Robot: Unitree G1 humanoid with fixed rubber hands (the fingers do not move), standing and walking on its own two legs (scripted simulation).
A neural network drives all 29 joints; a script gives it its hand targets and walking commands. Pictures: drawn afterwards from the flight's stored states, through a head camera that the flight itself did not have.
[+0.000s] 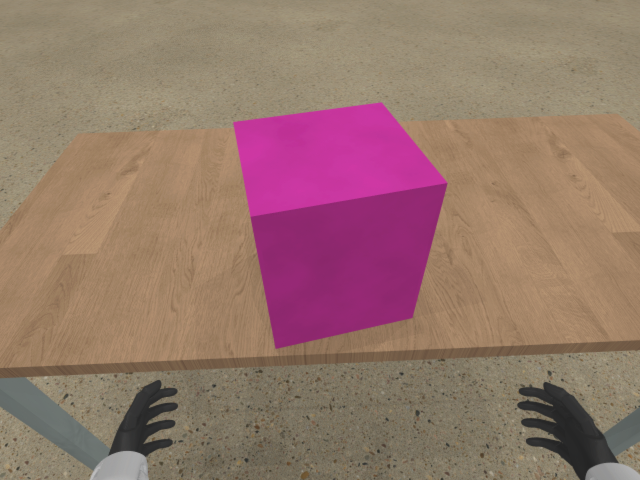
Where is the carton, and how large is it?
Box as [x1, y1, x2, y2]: [233, 102, 447, 348]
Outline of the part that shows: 381,102 233,122 276,348 412,317 447,183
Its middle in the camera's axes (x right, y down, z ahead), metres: +0.01 -0.02 +0.55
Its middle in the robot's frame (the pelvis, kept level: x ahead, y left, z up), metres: +0.44 +0.03 +0.10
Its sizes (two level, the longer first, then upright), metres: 0.210 0.200 0.250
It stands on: a table, 0.76 m high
